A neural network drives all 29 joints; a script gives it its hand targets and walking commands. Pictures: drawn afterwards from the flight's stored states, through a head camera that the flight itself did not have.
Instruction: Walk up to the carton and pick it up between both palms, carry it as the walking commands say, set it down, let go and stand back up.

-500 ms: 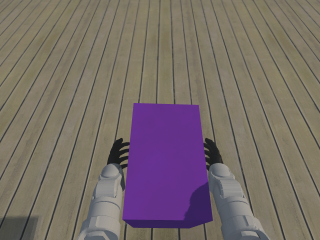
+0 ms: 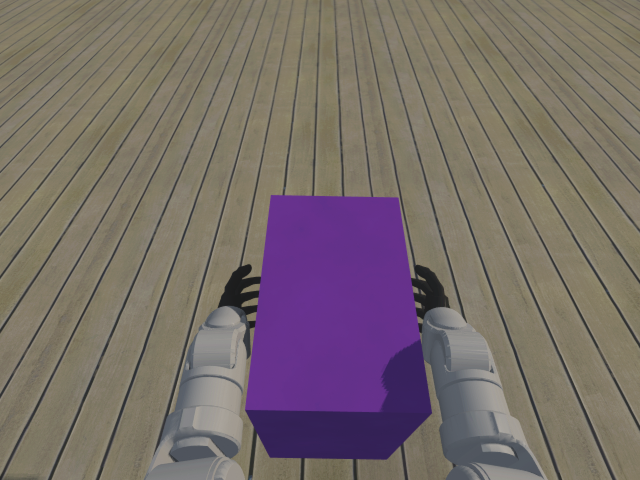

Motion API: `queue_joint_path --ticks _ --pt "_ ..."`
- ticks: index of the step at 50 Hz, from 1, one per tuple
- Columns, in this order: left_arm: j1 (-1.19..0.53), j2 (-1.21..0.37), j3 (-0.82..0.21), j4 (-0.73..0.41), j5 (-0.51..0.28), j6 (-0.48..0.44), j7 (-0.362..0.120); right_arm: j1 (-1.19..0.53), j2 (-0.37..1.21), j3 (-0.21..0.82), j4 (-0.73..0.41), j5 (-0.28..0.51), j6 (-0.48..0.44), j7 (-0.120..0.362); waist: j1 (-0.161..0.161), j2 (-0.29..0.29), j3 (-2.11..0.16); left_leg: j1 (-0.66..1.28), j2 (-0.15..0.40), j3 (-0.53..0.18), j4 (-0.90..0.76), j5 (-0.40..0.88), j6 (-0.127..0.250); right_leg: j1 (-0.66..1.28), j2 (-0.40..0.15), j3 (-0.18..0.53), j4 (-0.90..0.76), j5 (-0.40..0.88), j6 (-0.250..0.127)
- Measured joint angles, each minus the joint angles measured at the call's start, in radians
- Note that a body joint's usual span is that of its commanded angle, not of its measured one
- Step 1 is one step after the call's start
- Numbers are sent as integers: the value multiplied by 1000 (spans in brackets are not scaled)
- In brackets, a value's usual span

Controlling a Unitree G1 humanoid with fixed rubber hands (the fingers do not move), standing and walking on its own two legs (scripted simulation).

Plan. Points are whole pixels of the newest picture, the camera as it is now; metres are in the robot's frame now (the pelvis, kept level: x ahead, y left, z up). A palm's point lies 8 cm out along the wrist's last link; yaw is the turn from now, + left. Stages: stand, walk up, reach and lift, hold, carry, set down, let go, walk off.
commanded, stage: reach and lift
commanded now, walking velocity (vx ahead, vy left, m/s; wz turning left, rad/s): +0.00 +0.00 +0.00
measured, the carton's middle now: (331, 333) +0.33 -0.02 -0.04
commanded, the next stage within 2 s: hold in 1.54 s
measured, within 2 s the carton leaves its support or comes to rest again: neither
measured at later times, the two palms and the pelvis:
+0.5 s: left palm (222, 321) +0.31 +0.13 +0.05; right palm (435, 311) +0.30 -0.15 +0.05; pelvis +0.02 +0.00 +0.01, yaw -1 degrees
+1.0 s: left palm (214, 326) +0.31 +0.14 +0.05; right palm (425, 309) +0.31 -0.14 +0.05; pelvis +0.01 +0.00 +0.01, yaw -1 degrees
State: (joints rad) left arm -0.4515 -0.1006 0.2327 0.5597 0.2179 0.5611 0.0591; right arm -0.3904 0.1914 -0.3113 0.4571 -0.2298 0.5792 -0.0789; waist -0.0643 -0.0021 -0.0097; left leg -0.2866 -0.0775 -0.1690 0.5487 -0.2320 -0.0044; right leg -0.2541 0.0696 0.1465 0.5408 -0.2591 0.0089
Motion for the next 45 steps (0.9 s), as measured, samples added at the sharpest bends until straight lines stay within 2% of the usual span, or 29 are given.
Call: queue_joint_path --ticks 14,25,31,37,45 --pt "93 -16 -46 -120 18 134 -9 57 -19 72 -82 25 131 -1 -12 -4 -12 130 11 0 -82 13 2 131 -6 -4 -86 17 -8" --pt "143 -26 -58 -195 8 170 3 91 -29 117 -119 32 143 3 20 14 -15 164 13 12 -109 19 5 161 -10 4 -111 25 -7" --pt "116 -20 -28 -166 7 179 -12 57 -20 98 -81 4 149 8 33 15 2 171 11 14 -95 13 4 165 -10 2 -88 14 -8" --pt "126 -19 -32 -189 5 183 -9 56 -19 108 -89 6 145 7 56 14 4 166 16 20 -97 15 1 157 -7 5 -86 17 -10" --pt "131 -17 -28 -207 1 191 -13 40 -14 103 -71 3 136 12 54 10 14 168 16 15 -94 16 -2 160 -7 -4 -83 16 -12"
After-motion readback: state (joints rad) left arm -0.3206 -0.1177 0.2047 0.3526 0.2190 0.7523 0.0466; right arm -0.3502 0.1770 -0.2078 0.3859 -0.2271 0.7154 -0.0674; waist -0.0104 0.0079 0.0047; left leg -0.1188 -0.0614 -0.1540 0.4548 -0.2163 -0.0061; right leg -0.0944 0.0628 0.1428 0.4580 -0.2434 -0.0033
